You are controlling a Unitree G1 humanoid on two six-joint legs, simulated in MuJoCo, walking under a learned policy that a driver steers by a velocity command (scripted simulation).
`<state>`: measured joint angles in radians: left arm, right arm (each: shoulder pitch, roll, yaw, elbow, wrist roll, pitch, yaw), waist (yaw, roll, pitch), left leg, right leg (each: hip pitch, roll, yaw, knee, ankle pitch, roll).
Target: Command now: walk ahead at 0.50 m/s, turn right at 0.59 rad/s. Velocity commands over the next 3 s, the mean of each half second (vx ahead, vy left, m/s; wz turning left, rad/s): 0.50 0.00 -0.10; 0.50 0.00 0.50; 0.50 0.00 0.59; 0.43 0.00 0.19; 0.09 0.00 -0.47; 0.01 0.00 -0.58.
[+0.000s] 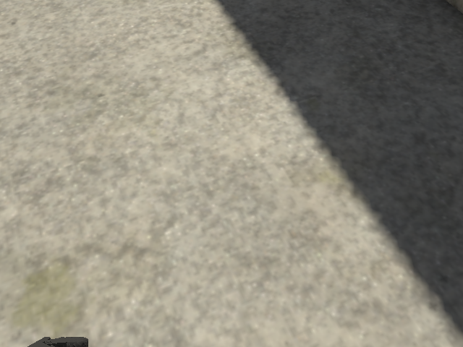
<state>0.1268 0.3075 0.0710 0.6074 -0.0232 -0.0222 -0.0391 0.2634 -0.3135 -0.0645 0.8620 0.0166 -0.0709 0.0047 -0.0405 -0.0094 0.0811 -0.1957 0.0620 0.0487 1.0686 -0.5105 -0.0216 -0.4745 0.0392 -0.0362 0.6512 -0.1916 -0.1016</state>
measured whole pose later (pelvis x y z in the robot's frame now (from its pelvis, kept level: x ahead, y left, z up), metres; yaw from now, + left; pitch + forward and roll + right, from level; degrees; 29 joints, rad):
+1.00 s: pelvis +0.60 +0.03 +0.01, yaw +18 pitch +2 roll -1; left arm 0.08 0.28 0.04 0.65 0.01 -0.12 -0.01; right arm 0.37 -0.31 -0.07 0.76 0.03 -0.02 -0.01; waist -0.07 0.03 0.00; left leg -0.20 -0.10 -0.22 0.85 -0.52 0.05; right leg -0.44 0.04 0.03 0.53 -0.13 -0.01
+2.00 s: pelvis +1.07 +0.32 +0.00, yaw +39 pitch +2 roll +1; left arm 0.10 0.28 0.03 0.72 0.01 -0.10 -0.06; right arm 0.31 -0.31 -0.05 0.77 -0.02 -0.03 -0.02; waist -0.05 -0.01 0.03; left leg -0.09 -0.07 -0.02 0.68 -0.50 0.03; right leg -0.51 0.02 -0.01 0.52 -0.05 -0.06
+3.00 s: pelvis +1.14 +0.37 +0.02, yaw +4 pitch +2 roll +2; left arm 0.19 0.30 0.07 0.62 0.00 0.03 0.01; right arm 0.14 -0.33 -0.10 0.72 -0.01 0.02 -0.04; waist 0.00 0.04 0.05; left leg -0.53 0.02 -0.02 1.10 -0.44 -0.08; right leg -0.29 0.03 0.06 0.48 -0.23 -0.05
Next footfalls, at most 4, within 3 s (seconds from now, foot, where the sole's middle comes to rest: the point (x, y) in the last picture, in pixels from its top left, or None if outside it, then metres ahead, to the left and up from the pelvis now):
0.46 left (196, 337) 0.46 0.12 -0.75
0.94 right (251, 238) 0.75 -0.05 -0.75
1.46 left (140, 204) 0.90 0.31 -0.75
1.96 right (137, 125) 1.26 0.35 -0.75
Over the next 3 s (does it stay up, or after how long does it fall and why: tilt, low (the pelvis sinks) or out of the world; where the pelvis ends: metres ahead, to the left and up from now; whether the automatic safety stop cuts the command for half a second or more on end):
stays up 1.14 0.37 0.02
